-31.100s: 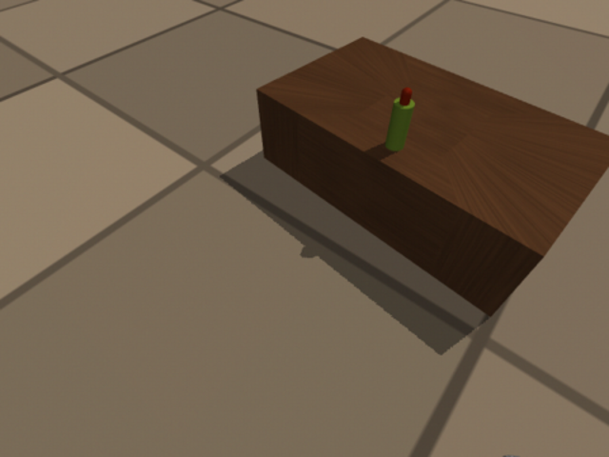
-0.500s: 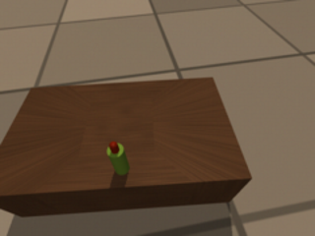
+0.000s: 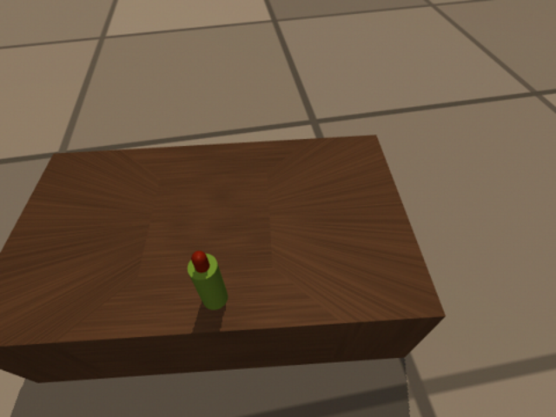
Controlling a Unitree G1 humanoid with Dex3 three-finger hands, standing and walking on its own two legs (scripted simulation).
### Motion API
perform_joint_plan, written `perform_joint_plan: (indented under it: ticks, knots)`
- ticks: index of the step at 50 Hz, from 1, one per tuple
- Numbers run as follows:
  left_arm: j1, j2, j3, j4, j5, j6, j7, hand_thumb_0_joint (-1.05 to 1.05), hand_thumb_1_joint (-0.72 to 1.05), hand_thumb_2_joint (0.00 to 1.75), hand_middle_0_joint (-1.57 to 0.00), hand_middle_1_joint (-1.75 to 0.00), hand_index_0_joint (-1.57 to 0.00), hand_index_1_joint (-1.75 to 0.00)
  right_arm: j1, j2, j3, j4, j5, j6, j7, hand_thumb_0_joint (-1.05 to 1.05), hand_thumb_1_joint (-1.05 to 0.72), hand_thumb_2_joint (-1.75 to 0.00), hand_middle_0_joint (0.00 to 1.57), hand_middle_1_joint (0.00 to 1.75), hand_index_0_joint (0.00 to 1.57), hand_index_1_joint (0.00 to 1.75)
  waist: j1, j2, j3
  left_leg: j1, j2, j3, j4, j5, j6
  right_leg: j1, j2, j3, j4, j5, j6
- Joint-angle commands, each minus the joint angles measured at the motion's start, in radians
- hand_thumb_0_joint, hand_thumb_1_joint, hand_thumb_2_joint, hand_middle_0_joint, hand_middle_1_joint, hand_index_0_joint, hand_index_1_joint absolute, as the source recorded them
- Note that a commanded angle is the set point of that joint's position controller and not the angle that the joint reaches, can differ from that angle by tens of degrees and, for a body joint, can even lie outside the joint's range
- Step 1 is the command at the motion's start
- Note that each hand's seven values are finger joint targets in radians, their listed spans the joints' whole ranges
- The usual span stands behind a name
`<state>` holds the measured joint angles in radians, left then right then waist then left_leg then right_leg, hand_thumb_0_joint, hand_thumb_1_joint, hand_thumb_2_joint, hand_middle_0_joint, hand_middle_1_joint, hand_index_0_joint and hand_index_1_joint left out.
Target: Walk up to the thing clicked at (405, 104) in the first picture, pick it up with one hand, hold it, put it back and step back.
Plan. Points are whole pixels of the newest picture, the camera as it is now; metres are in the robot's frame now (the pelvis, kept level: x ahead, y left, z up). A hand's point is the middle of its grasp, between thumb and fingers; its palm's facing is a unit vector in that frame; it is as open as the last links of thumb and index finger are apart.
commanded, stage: stand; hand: left
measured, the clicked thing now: (207, 278) +0.45 +0.20 -0.28
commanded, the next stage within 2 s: step back in 0.70 s
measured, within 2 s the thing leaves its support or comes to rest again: neither
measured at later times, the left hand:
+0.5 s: hand out of the picture +0.07 +0.26 -0.16, palm faces -0.02 -0.94 -0.35, open 7.4 cm
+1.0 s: hand out of the picture +0.07 +0.32 -0.18, palm faces -0.02 -0.93 -0.37, open 7.4 cm
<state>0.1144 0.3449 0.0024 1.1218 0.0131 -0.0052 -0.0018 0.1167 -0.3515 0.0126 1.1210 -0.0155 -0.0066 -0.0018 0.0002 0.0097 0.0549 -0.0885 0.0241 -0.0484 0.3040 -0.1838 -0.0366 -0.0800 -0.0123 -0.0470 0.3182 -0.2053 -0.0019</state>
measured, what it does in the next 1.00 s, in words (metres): shifts its weight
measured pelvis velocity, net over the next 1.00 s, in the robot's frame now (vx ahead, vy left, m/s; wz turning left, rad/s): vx -0.05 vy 0.05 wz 0.01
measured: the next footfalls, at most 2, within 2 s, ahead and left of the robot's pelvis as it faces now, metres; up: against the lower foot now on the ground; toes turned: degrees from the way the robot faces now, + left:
right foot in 1.40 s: -0.09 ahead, -0.05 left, +0.00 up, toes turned +0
left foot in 1.76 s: -0.18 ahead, +0.20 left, +0.00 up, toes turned -4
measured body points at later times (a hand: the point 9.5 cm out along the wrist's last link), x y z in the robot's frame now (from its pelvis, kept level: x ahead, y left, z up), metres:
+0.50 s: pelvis +0.00 +0.00 +0.00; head +0.00 +0.00 +0.45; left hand +0.08 +0.30 -0.13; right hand +0.07 -0.30 -0.13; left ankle -0.01 +0.14 -0.75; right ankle -0.02 -0.11 -0.75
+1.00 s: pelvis -0.05 +0.05 -0.03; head +0.01 +0.06 +0.42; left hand +0.07 +0.36 -0.16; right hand +0.02 -0.29 -0.14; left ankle -0.07 +0.16 -0.75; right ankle -0.02 -0.11 -0.75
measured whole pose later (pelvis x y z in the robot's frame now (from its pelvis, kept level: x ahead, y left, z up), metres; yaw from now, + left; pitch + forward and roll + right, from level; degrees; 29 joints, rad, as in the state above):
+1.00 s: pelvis -0.05 +0.05 -0.03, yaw +1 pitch -1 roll -1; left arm 0.05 0.39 0.07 0.95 0.02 0.05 0.01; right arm 0.15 -0.41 -0.06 0.97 -0.01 0.03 0.01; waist -0.02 -0.01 0.16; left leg -0.27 -0.02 -0.04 0.67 -0.36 0.03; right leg -0.32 -0.07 -0.03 0.63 -0.28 0.04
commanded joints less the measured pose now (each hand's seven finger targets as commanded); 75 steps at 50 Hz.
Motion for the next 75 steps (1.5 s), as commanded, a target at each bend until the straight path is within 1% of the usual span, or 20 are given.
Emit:
perform_joint_plan:
  ticks: [1,16,30,34,35,39,41,43,46,48,49,50,51,53,57,64,70,71,73,75]
  knots:
    - [-0.026,0.218,0.043,-0.053,-0.005,-0.023,0.014,0.00,0.90,0.90,-0.20,-0.30,-0.20,-0.30,-0.033,-0.199,-0.042,-0.054,0.005,-0.015,-0.014,0.00,-0.90,-0.90,0.20,0.30,0.20,0.30,0.003,-0.012,-0.069,-0.011,0.096,-0.060,-0.033,0.194,0.037,0.024,-0.124,0.084,-0.044,0.191,-0.016]
    - [-0.018,0.215,0.042,-0.060,-0.005,-0.023,0.015,0.00,0.90,0.90,-0.20,-0.30,-0.20,-0.30,-0.030,-0.205,-0.043,-0.058,0.006,-0.016,-0.016,0.00,-0.90,-0.90,0.20,0.30,0.20,0.30,0.004,-0.012,-0.093,0.009,0.099,-0.050,-0.011,0.255,0.039,0.042,-0.125,0.080,-0.028,0.284,-0.015]
    - [-0.030,0.221,0.046,-0.061,-0.003,-0.022,0.011,0.00,0.90,0.90,-0.20,-0.30,-0.20,-0.30,-0.025,-0.204,-0.046,-0.058,0.002,-0.016,-0.013,0.00,-0.90,-0.90,0.20,0.30,0.20,0.30,0.001,-0.006,-0.045,-0.027,0.098,-0.062,-0.045,0.135,0.040,0.001,-0.119,0.091,-0.057,0.102,-0.018]
    - [-0.023,0.213,0.042,-0.066,-0.001,-0.023,0.009,0.00,0.90,0.90,-0.20,-0.30,-0.20,-0.30,-0.034,-0.211,-0.049,-0.060,0.004,-0.019,-0.013,0.00,-0.90,-0.90,0.20,0.30,0.20,0.30,0.004,0.013,-0.070,-0.015,0.101,-0.061,-0.034,0.163,0.042,0.011,-0.122,0.093,-0.048,0.145,-0.021]
    - [-0.019,0.280,0.103,-0.077,-0.018,-0.011,0.015,0.00,0.90,0.90,-0.20,-0.30,-0.20,-0.30,-0.057,-0.243,-0.069,-0.078,0.001,-0.002,-0.008,0.00,-0.90,-0.90,0.20,0.30,0.20,0.30,0.016,-0.012,0.035,-0.105,0.076,-0.056,0.085,0.297,0.076,-0.042,-0.110,0.101,0.034,0.283,-0.027]
    - [-0.008,0.289,0.121,-0.133,-0.018,0.003,0.022,0.00,0.90,0.90,-0.20,-0.30,-0.20,-0.30,0.001,-0.206,-0.076,-0.124,0.018,0.016,-0.008,0.00,-0.90,-0.90,0.20,0.30,0.20,0.30,0.002,-0.086,-0.065,-0.107,0.002,0.024,0.299,0.220,0.072,-0.038,-0.203,0.164,0.048,0.424,-0.133]
    - [-0.074,0.296,0.128,-0.183,-0.005,0.011,0.024,0.00,0.90,0.90,-0.20,-0.30,-0.20,-0.30,0.031,-0.206,-0.090,-0.141,0.014,0.034,-0.004,0.00,-0.90,-0.90,0.20,0.30,0.20,0.30,-0.008,-0.167,-0.088,-0.135,-0.058,0.036,0.488,-0.206,0.071,-0.101,-0.315,0.252,0.035,0.397,-0.223]
    - [-0.111,0.304,0.133,-0.224,0.014,0.013,0.026,0.00,0.90,0.90,-0.20,-0.30,-0.20,-0.30,0.073,-0.216,-0.101,-0.161,0.009,0.050,0.000,0.00,-0.90,-0.90,0.20,0.30,0.20,0.30,-0.023,-0.196,-0.074,-0.160,-0.022,-0.042,0.593,-0.359,0.090,-0.183,-0.365,0.278,0.057,0.379,-0.257]
    - [-0.177,0.280,0.124,-0.264,0.015,0.019,0.026,0.00,0.90,0.90,-0.20,-0.30,-0.20,-0.30,0.120,-0.210,-0.109,-0.173,0.017,0.047,0.005,0.00,-0.90,-0.90,0.20,0.30,0.20,0.30,-0.052,-0.197,-0.071,-0.166,-0.009,-0.031,0.489,-0.252,0.092,-0.191,-0.291,0.194,0.148,0.353,-0.191]
    - [-0.150,0.263,0.114,-0.279,0.005,0.031,0.024,0.00,0.90,0.90,-0.20,-0.30,-0.20,-0.30,0.128,-0.213,-0.113,-0.179,0.008,0.031,0.001,0.00,-0.90,-0.90,0.20,0.30,0.20,0.30,-0.044,-0.114,-0.086,-0.149,-0.006,0.011,0.229,0.030,0.084,-0.137,-0.204,0.136,0.285,0.291,-0.121]
    - [-0.119,0.232,0.108,-0.290,-0.006,0.042,0.022,0.00,0.90,0.90,-0.20,-0.30,-0.20,-0.30,0.111,-0.245,-0.124,-0.192,-0.008,0.024,-0.006,0.00,-0.90,-0.90,0.20,0.30,0.20,0.30,-0.030,0.029,-0.077,-0.135,0.073,-0.092,0.106,0.314,0.088,-0.165,-0.102,0.083,0.412,0.183,-0.073]
    - [-0.108,0.189,0.102,-0.303,-0.018,0.049,0.025,0.00,0.90,0.90,-0.20,-0.30,-0.20,-0.30,0.115,-0.312,-0.141,-0.200,-0.021,0.018,-0.009,0.00,-0.90,-0.90,0.20,0.30,0.20,0.30,-0.030,0.211,-0.072,-0.052,0.190,-0.287,0.063,0.574,0.120,-0.316,0.054,0.078,0.571,-0.150,-0.034]
    - [-0.073,0.186,0.106,-0.288,-0.014,0.063,0.033,0.00,0.90,0.90,-0.20,-0.30,-0.20,-0.30,0.105,-0.318,-0.140,-0.207,-0.026,0.013,-0.012,0.00,-0.90,-0.90,0.20,0.30,0.20,0.30,-0.009,0.146,-0.077,-0.029,0.244,-0.350,0.073,0.612,0.164,-0.375,0.110,0.166,0.677,-0.409,-0.034]
    - [-0.046,0.196,0.102,-0.281,-0.005,0.067,0.045,0.00,0.90,0.90,-0.20,-0.30,-0.20,-0.30,0.056,-0.353,-0.147,-0.244,-0.015,0.012,-0.020,0.00,-0.90,-0.90,0.20,0.30,0.20,0.30,-0.022,0.182,-0.102,-0.050,0.300,-0.380,0.074,0.604,0.207,-0.393,0.118,0.241,0.799,-0.441,-0.031]
    - [0.009,0.216,0.110,-0.277,-0.014,0.063,0.040,0.00,0.90,0.90,-0.20,-0.30,-0.20,-0.30,-0.008,-0.250,-0.122,-0.279,-0.013,0.010,-0.041,0.00,-0.90,-0.90,0.20,0.30,0.20,0.30,0.020,0.131,-0.126,0.093,0.188,-0.177,0.180,0.632,0.206,-0.453,0.101,0.241,0.869,-0.283,-0.018]
    - [-0.018,0.202,0.113,-0.331,0.000,0.043,0.032,0.00,0.90,0.90,-0.20,-0.30,-0.20,-0.30,0.083,-0.252,-0.129,-0.292,-0.001,0.018,-0.046,0.00,-0.90,-0.90,0.20,0.30,0.20,0.30,-0.052,0.092,-0.121,0.172,0.214,-0.177,0.218,0.601,0.256,-0.394,0.063,0.165,0.545,-0.283,0.022]
    - [0.120,0.199,0.126,-0.283,0.013,0.025,0.023,0.00,0.90,0.90,-0.20,-0.30,-0.20,-0.30,-0.018,-0.269,-0.124,-0.324,0.012,0.032,-0.029,0.00,-0.90,-0.90,0.20,0.30,0.20,0.30,0.021,0.076,-0.151,-0.069,0.178,-0.143,0.285,0.315,0.187,-0.077,0.022,0.093,0.123,0.036,-0.042]
    - [0.120,0.243,0.136,-0.290,0.021,0.019,0.024,0.00,0.90,0.90,-0.20,-0.30,-0.20,-0.30,-0.035,-0.244,-0.118,-0.337,0.020,0.031,-0.026,0.00,-0.90,-0.90,0.20,0.30,0.20,0.30,0.020,-0.019,-0.166,-0.191,0.122,-0.105,0.344,0.181,0.146,-0.013,-0.060,0.229,0.162,0.180,-0.080]
    - [0.020,0.370,0.160,-0.342,0.016,0.023,0.017,0.00,0.90,0.90,-0.20,-0.30,-0.20,-0.30,-0.051,-0.209,-0.114,-0.341,0.022,0.040,-0.033,0.00,-0.90,-0.90,0.20,0.30,0.20,0.30,0.048,-0.318,-0.040,-0.295,-0.124,-0.001,0.724,-0.430,0.046,-0.229,-0.382,0.603,-0.010,0.252,-0.334]
    - [-0.026,0.301,0.152,-0.382,0.013,0.020,0.020,0.00,0.90,0.90,-0.20,-0.30,-0.20,-0.30,0.022,-0.248,-0.119,-0.304,0.015,0.043,-0.029,0.00,-0.90,-0.90,0.20,0.30,0.20,0.30,0.011,-0.196,0.036,-0.290,-0.101,-0.106,0.876,-0.422,0.035,-0.298,-0.351,0.538,0.010,0.299,-0.319]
